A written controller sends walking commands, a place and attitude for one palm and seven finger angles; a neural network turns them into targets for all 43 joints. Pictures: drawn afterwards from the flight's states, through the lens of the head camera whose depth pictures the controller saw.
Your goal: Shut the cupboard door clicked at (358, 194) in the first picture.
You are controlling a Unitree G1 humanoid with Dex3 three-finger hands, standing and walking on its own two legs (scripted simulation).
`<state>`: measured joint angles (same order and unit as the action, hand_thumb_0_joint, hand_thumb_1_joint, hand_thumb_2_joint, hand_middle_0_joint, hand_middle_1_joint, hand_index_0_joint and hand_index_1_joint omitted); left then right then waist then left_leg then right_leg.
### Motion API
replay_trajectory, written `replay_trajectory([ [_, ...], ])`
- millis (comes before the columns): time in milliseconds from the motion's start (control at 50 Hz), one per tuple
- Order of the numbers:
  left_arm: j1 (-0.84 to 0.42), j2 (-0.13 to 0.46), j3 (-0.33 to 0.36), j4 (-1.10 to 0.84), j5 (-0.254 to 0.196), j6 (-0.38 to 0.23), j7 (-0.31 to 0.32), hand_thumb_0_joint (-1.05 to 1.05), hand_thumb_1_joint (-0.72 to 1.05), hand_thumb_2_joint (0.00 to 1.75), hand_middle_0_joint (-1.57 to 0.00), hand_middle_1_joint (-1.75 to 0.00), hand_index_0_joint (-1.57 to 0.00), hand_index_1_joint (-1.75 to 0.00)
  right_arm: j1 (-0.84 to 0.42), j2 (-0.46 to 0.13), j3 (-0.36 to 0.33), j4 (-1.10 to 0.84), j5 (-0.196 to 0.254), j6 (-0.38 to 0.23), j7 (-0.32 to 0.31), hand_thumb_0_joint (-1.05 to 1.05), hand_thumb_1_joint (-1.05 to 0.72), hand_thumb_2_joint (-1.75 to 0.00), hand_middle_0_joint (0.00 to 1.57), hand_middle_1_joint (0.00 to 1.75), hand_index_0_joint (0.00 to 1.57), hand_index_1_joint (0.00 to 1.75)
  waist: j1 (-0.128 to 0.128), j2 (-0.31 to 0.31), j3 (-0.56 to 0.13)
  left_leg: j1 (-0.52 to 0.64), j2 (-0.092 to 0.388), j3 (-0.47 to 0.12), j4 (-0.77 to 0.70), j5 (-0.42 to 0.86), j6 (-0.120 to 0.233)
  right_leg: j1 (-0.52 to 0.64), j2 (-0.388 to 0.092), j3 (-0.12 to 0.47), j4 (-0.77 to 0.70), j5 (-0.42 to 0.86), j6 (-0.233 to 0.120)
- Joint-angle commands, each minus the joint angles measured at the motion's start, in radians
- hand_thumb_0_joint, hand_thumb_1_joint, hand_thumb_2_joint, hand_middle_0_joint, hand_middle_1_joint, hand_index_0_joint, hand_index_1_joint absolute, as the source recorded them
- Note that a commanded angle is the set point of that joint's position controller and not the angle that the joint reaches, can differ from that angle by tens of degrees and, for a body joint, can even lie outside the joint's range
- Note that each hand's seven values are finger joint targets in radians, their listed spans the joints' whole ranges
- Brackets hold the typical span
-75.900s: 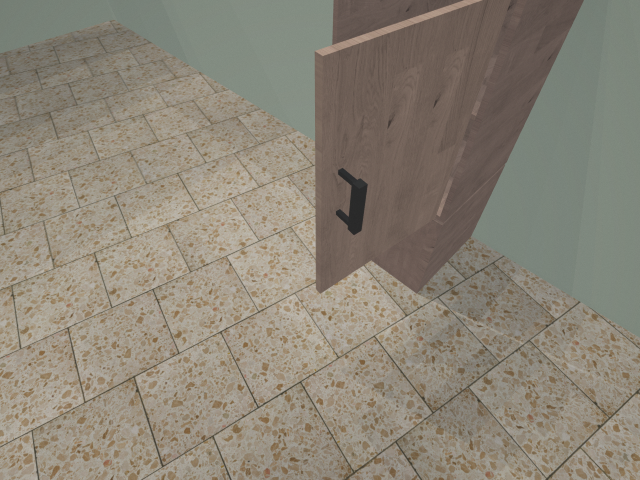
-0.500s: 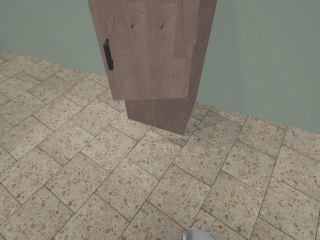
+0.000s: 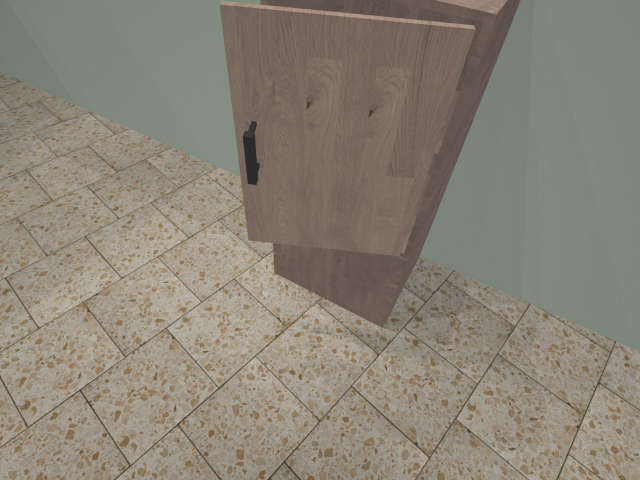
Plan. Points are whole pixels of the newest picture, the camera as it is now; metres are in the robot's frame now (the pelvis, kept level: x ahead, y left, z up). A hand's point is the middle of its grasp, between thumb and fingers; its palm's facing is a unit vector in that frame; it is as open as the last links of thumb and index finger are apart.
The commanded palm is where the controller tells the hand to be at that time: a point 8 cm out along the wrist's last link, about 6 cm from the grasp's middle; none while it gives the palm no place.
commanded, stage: take the last steps up to it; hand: left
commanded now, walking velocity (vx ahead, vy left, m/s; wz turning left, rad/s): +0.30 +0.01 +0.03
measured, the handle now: (252, 153) +0.73 +0.20 -0.03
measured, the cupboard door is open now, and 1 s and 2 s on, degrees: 24 24 24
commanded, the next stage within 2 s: come to a stop and stand still in 0.50 s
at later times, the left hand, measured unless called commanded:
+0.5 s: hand (222, 442) +0.20 +0.16 -0.16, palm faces +0.07 -0.97 -0.23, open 7.3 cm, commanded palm none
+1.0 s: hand (217, 391) +0.28 +0.18 -0.17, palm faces +0.05 -0.96 -0.27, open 7.4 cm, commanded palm none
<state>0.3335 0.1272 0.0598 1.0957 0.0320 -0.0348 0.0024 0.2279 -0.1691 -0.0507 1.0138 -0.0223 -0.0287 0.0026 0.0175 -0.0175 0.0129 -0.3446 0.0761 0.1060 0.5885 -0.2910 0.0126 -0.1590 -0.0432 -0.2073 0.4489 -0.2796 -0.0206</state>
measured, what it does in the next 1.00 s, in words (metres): walks ahead: left foot, then right foot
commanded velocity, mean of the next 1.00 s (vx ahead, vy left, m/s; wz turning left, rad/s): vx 0.04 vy -0.01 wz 0.00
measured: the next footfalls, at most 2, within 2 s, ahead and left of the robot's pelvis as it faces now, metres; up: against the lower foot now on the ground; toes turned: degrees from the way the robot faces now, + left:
left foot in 0.02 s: +0.09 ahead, +0.12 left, +0.00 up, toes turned +7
right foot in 0.36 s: +0.26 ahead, -0.13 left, +0.00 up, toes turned -4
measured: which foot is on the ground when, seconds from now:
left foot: up 0.00-0.00, down 0.02-0.36, up 0.38-0.66, down 0.68-1.00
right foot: down 0.00-0.02, up 0.04-0.34, down 0.36-1.00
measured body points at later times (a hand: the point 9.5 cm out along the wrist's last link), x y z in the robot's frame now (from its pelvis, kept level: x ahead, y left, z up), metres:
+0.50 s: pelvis +0.17 -0.03 +0.00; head +0.20 -0.05 +0.45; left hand +0.20 +0.21 -0.14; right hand +0.15 -0.25 -0.17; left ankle +0.12 +0.09 -0.67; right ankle +0.20 -0.12 -0.74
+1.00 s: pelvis +0.24 -0.02 +0.00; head +0.29 -0.03 +0.44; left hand +0.28 +0.23 -0.15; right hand +0.33 -0.24 -0.16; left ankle +0.29 +0.11 -0.74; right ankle +0.21 -0.13 -0.72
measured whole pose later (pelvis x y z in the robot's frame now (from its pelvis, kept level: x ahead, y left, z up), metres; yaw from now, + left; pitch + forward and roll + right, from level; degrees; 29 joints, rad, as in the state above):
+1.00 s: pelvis +0.24 -0.02 +0.00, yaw -1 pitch +0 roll +0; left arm 0.21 0.18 0.07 1.01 0.02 0.04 0.03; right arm 0.09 -0.15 -0.04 1.00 -0.02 0.03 -0.05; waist 0.02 0.03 0.12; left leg -0.31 0.07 0.11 0.50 -0.19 0.00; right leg -0.27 -0.02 -0.04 0.66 -0.39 -0.01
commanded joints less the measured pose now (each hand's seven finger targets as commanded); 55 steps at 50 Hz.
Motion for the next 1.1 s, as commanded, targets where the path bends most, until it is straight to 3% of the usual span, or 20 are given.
replay_trajectory([
  [0,-0.024,0.054,0.012,-0.096,-0.011,-0.015,-0.008,0.0,0.9,0.9,-0.2,-0.3,-0.2,-0.3,0.352,-0.175,-0.033,0.056,-0.022,-0.017,-0.015,0.0,-0.9,-0.9,0.2,0.3,0.2,0.3,-0.134,0.346,0.051,0.441,0.287,-0.454,-0.335,-0.098,0.151,-0.487,0.005,0.006,0.338,-0.212,-0.009],
  [40,-0.131,0.08,0.013,-0.139,0.003,-0.019,-0.007,0.0,0.9,0.9,-0.2,-0.3,-0.2,-0.3,0.337,-0.173,-0.026,0.049,-0.019,-0.012,-0.028,0.0,-0.9,-0.9,0.2,0.3,0.2,0.3,-0.129,0.266,0.071,0.362,0.325,-0.519,-0.392,-0.125,0.22,-0.577,-0.022,0.145,0.628,-0.243,-0.024],
  [80,-0.11,0.092,0.017,-0.12,0.002,-0.022,-0.019,0.0,0.9,0.9,-0.2,-0.3,-0.2,-0.3,0.211,-0.115,-0.008,0.014,-0.008,-0.027,-0.033,0.0,-0.9,-0.9,0.2,0.3,0.2,0.3,-0.064,0.161,0.077,0.282,0.263,-0.372,-0.393,-0.017,0.18,-0.532,-0.064,0.192,0.634,-0.112,-0.014],
  [160,-0.08,0.055,0.009,-0.105,-0.004,-0.001,-0.022,0.0,0.9,0.9,-0.2,-0.3,-0.2,-0.3,0.168,-0.113,-0.008,0.021,-0.006,-0.034,-0.035,0.0,-0.9,-0.9,0.2,0.3,0.2,0.3,-0.028,0.123,0.049,0.222,0.194,-0.181,-0.389,0.136,0.165,-0.369,-0.058,0.157,0.412,-0.025,0.009],
  [280,-0.012,0.087,0.023,-0.085,-0.004,0.0,-0.022,0.0,0.9,0.9,-0.2,-0.3,-0.2,-0.3,0.126,-0.124,-0.017,0.046,-0.004,-0.012,-0.023,0.0,-0.9,-0.9,0.2,0.3,0.2,0.3,0.03,0.051,0.075,0.051,0.145,-0.127,-0.282,-0.079,0.116,-0.046,0.018,0.089,0.123,0.079,0.005],
  [300,0.062,0.114,0.033,-0.061,-0.001,-0.005,-0.017,0.0,0.9,0.9,-0.2,-0.3,-0.2,-0.3,0.111,-0.106,-0.015,0.045,0.001,-0.013,-0.021,0.0,-0.9,-0.9,0.2,0.3,0.2,0.3,0.066,0.005,0.064,-0.008,0.088,-0.073,-0.171,-0.097,0.084,0.063,0.0,0.135,0.058,0.061,-0.01],
  [340,0.241,0.271,0.061,-0.021,0.0,-0.017,-0.001,0.0,0.9,0.9,-0.2,-0.3,-0.2,-0.3,0.127,-0.033,-0.001,0.001,0.013,-0.016,-0.009,0.0,-0.9,-0.9,0.2,0.3,0.2,0.3,0.115,-0.339,-0.022,-0.267,-0.09,0.05,0.363,-0.336,0.02,0.278,-0.357,0.677,-0.242,-0.178,-0.179],
  [360,0.217,0.253,0.055,-0.023,-0.009,-0.015,0.007,0.0,0.9,0.9,-0.2,-0.3,-0.2,-0.3,0.089,-0.064,-0.009,-0.002,0.005,-0.011,-0.01,0.0,-0.9,-0.9,0.2,0.3,0.2,0.3,0.105,-0.273,0.0,-0.299,-0.051,-0.051,0.516,-0.315,0.023,0.216,-0.37,0.734,-0.286,-0.233,-0.219],
  [420,0.029,0.142,0.028,-0.071,-0.003,-0.014,0.026,0.0,0.9,0.9,-0.2,-0.3,-0.2,-0.3,0.06,-0.043,-0.006,0.016,-0.002,-0.005,-0.005,0.0,-0.9,-0.9,0.2,0.3,0.2,0.3,0.016,-0.124,0.06,-0.251,0.039,-0.114,0.522,-0.122,0.013,0.023,-0.294,0.482,-0.254,-0.047,-0.195],
  [480,0.013,0.129,0.019,-0.062,0.002,-0.028,0.023,0.0,0.9,0.9,-0.2,-0.3,-0.2,-0.3,0.101,0.016,0.008,0.035,0.003,0.003,0.0,0.0,-0.9,-0.9,0.2,0.3,0.2,0.3,-0.022,-0.086,0.009,-0.098,0.017,-0.053,0.278,-0.103,-0.008,-0.009,-0.231,0.298,-0.211,0.284,-0.167],
  [600,-0.01,0.12,0.016,-0.033,-0.014,-0.019,0.018,0.0,0.9,0.9,-0.2,-0.3,-0.2,-0.3,0.1,0.007,0.02,0.044,0.005,-0.013,-0.007,0.0,-0.9,-0.9,0.2,0.3,0.2,0.3,-0.037,-0.068,0.048,0.139,-0.037,-0.003,-0.091,0.148,-0.027,-0.084,-0.154,0.221,-0.124,0.252,-0.103],
  [660,0.05,0.046,-0.016,-0.015,-0.017,0.002,0.04,0.0,0.9,0.9,-0.2,-0.3,-0.2,-0.3,0.132,-0.11,0.017,0.059,0.001,-0.017,-0.031,0.0,-0.9,-0.9,0.2,0.3,0.2,0.3,-0.029,0.137,-0.016,0.274,0.18,-0.188,-0.148,0.716,0.065,-0.11,-0.021,0.148,-0.005,0.017,0.013],
  [780,0.045,0.124,-0.001,-0.022,-0.015,0.036,0.046,0.0,0.9,0.9,-0.2,-0.3,-0.2,-0.3,0.035,-0.133,-0.006,0.02,0.019,0.029,-0.062,0.0,-0.9,-0.9,0.2,0.3,0.2,0.3,-0.027,0.141,-0.042,0.325,0.149,-0.143,-0.102,0.964,0.063,-0.073,-0.043,0.149,0.049,0.3,0.023],
  [840,0.019,0.128,0.014,-0.073,-0.014,0.052,0.041,0.0,0.9,0.9,-0.2,-0.3,-0.2,-0.3,0.037,-0.183,-0.035,-0.003,0.01,0.046,-0.064,0.0,-0.9,-0.9,0.2,0.3,0.2,0.3,-0.033,0.184,-0.111,0.358,0.241,-0.212,-0.146,0.992,0.131,-0.131,-0.003,0.147,0.207,-0.033,0.024],
  [900,0.006,0.11,0.024,-0.105,-0.014,0.069,0.037,0.0,0.9,0.9,-0.2,-0.3,-0.2,-0.3,-0.009,-0.194,-0.043,-0.029,-0.005,0.054,-0.063,0.0,-0.9,-0.9,0.2,0.3,0.2,0.3,-0.022,0.189,-0.099,0.313,0.295,-0.237,-0.18,0.873,0.198,-0.197,0.02,0.196,0.34,-0.245,0.012],
  [960,0.062,0.104,0.026,-0.106,-0.006,0.063,0.032,0.0,0.9,0.9,-0.2,-0.3,-0.2,-0.3,-0.08,-0.178,-0.042,-0.058,-0.001,0.058,-0.053,0.0,-0.9,-0.9,0.2,0.3,0.2,0.3,0.023,0.129,-0.118,0.188,0.214,-0.159,-0.125,0.585,0.125,-0.049,0.019,0.173,0.109,0.007,0.012],
  [980,0.078,0.136,0.026,-0.107,0.001,0.053,0.034,0.0,0.9,0.9,-0.2,-0.3,-0.2,-0.3,-0.08,-0.152,-0.037,-0.063,0.007,0.06,-0.045,0.0,-0.9,-0.9,0.2,0.3,0.2,0.3,0.03,0.011,-0.115,0.113,0.139,-0.128,-0.065,0.365,0.073,0.02,-0.013,0.221,-0.032,0.189,0.006],
  [1000,0.042,0.203,0.033,-0.118,0.012,0.047,0.036,0.0,0.9,0.9,-0.2,-0.3,-0.2,-0.3,-0.072,-0.096,-0.033,-0.074,0.015,0.063,-0.035,0.0,-0.9,-0.9,0.2,0.3,0.2,0.3,0.012,-0.191,-0.065,0.001,0.002,-0.034,0.039,0.04,0.0,0.014,-0.184,0.406,-0.117,0.338,-0.053],
  [1020,-0.015,0.246,0.029,-0.131,0.005,0.045,0.03,0.0,0.9,0.9,-0.2,-0.3,-0.2,-0.3,-0.07,-0.08,-0.028,-0.076,0.015,0.077,-0.021,0.0,-0.9,-0.9,0.2,0.3,0.2,0.3,0.004,-0.226,-0.013,0.008,-0.065,-0.041,0.187,-0.225,-0.027,-0.101,-0.303,0.447,-0.174,0.334,-0.146],
  [1080,-0.111,0.203,0.015,-0.141,0.004,0.043,0.035,0.0,0.9,0.9,-0.2,-0.3,-0.2,-0.3,-0.075,-0.069,-0.024,-0.056,0.012,0.091,-0.025,0.0,-0.9,-0.9,0.2,0.3,0.2,0.3,-0.023,-0.184,0.044,-0.049,-0.049,-0.119,0.396,-0.232,-0.019,-0.119,-0.249,0.402,-0.116,0.479,-0.2],
])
